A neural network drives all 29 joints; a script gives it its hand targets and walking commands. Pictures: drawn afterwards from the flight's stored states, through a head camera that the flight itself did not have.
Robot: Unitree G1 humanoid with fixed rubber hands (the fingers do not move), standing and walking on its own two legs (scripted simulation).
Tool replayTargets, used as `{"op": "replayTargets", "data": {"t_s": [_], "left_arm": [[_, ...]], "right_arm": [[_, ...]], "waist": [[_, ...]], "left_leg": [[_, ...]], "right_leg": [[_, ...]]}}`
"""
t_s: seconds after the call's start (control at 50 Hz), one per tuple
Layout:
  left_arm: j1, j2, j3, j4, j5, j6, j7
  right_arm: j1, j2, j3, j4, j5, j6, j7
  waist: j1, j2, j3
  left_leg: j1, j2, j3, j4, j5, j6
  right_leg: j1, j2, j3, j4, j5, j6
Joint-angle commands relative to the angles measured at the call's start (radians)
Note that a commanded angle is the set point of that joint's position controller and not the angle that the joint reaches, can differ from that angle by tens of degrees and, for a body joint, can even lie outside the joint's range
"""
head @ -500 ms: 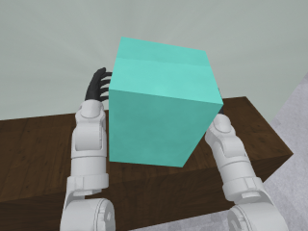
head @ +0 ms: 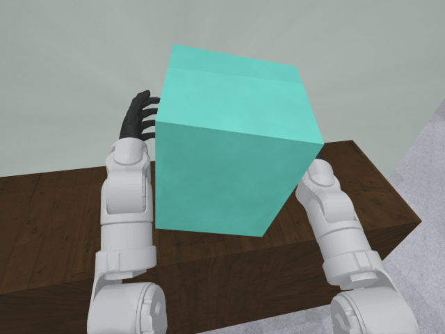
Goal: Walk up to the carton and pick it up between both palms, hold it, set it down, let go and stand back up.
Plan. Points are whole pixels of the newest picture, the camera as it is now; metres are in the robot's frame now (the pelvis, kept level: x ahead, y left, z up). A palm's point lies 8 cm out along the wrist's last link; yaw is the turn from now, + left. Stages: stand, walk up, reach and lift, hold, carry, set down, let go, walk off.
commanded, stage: hold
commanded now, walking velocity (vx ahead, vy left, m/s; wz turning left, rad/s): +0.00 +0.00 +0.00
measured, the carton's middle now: (222, 151) +0.38 +0.00 +0.16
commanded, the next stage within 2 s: none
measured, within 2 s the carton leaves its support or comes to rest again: neither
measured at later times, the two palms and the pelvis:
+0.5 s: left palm (126, 138) +0.35 +0.16 +0.21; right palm (308, 155) +0.35 -0.14 +0.17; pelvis -0.01 +0.00 +0.00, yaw +0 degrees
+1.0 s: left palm (127, 138) +0.36 +0.16 +0.20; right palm (306, 153) +0.35 -0.14 +0.17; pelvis +0.00 -0.01 +0.00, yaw +0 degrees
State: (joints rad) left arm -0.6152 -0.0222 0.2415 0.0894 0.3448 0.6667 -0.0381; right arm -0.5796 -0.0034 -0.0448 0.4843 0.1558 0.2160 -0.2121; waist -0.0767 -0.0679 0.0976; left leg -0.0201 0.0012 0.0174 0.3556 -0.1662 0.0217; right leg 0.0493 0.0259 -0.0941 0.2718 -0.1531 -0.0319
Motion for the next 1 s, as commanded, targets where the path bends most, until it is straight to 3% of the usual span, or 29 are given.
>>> {"op": "replayTargets", "data": {"t_s": [0.0,0.12,0.2,0.4,0.5,0.58,0.68,0.7,0.72,0.8,0.88,0.98], "left_arm": [[-0.479,-0.535,-0.395,0.002,-0.116,0.01,-0.119],[-0.499,-0.555,-0.413,-0.037,-0.138,0.039,-0.122],[-0.485,-0.542,-0.395,-0.031,-0.116,0.052,-0.128],[-0.494,-0.54,-0.383,-0.05,-0.114,0.068,-0.139],[-0.527,-0.532,-0.366,-0.027,-0.119,0.063,-0.14],[-0.516,-0.536,-0.366,-0.006,-0.112,0.065,-0.135],[-0.507,-0.505,-0.333,-0.004,-0.099,0.067,-0.149],[-0.497,-0.498,-0.323,0.003,-0.089,0.07,-0.154],[-0.507,-0.514,-0.341,-0.033,-0.102,0.066,-0.155],[-0.492,-0.525,-0.376,-0.052,-0.121,0.055,-0.149],[-0.48,-0.504,-0.359,-0.035,-0.099,0.058,-0.152],[-0.476,-0.516,-0.383,-0.088,-0.109,0.06,-0.155]], "right_arm": [[-0.808,0.478,0.361,-0.276,0.038,-0.05,0.104],[-0.848,0.481,0.368,-0.33,0.062,-0.037,0.1],[-0.785,0.47,0.335,-0.261,0.053,-0.012,0.101],[-0.822,0.48,0.349,-0.293,0.057,-0.007,0.104],[-0.851,0.493,0.334,-0.281,0.042,-0.01,0.111],[-0.866,0.488,0.333,-0.297,0.04,-0.015,0.109],[-0.809,0.491,0.317,-0.239,0.027,-0.001,0.1],[-0.808,0.487,0.319,-0.239,0.024,-0.003,0.099],[-0.809,0.496,0.327,-0.262,0.029,-0.009,0.096],[-0.842,0.511,0.381,-0.345,0.062,-0.019,0.083],[-0.794,0.493,0.375,-0.284,0.053,-0.004,0.085],[-0.812,0.504,0.402,-0.351,0.072,-0.014,0.08]], "waist": [[0.003,0.09,-0.355],[-0.005,0.081,-0.41],[-0.02,0.103,-0.328],[-0.004,0.089,-0.341],[0.006,0.081,-0.335],[0.015,0.09,-0.358],[-0.006,0.068,-0.322],[0.006,0.065,-0.318],[-0.006,0.072,-0.361],[-0.001,0.079,-0.405],[0.002,0.078,-0.327],[0.006,0.08,-0.377]], "left_leg": [[0.07,-0.006,0.005,-0.062,0.165,-0.009],[0.113,-0.003,0.009,-0.044,0.201,-0.016],[0.1,-0.001,0.011,-0.062,0.168,-0.021],[0.102,-0.002,0.021,-0.065,0.169,-0.014],[0.06,-0.003,0.026,-0.088,0.085,-0.001],[0.067,0.001,0.022,-0.08,0.099,0.002],[0.061,-0.009,0.031,-0.087,0.079,0.008],[0.061,-0.01,0.034,-0.09,0.086,0.009],[0.078,-0.009,0.034,-0.078,0.117,0.0],[0.103,-0.016,0.023,-0.041,0.213,-0.004],[0.091,-0.012,0.024,-0.065,0.158,-0.002],[0.112,-0.014,0.025,-0.046,0.227,-0.007]], "right_leg": [[0.033,0.003,0.004,-0.026,0.158,0.06],[0.041,0.015,-0.003,-0.028,0.152,0.056],[0.022,0.01,0.001,-0.038,0.102,0.052],[0.039,0.016,-0.004,-0.035,0.089,0.05],[0.026,0.009,-0.006,-0.039,0.015,0.049],[0.032,0.011,-0.006,-0.033,0.031,0.05],[0.052,-0.003,0.001,-0.04,0.045,0.063],[0.062,-0.002,-0.003,-0.038,0.057,0.065],[0.069,0.002,-0.004,-0.032,0.085,0.063],[0.087,0.004,-0.003,-0.017,0.199,0.071],[0.053,0.0,-0.001,-0.031,0.126,0.068],[0.089,0.007,-0.003,-0.022,0.197,0.068]]}}
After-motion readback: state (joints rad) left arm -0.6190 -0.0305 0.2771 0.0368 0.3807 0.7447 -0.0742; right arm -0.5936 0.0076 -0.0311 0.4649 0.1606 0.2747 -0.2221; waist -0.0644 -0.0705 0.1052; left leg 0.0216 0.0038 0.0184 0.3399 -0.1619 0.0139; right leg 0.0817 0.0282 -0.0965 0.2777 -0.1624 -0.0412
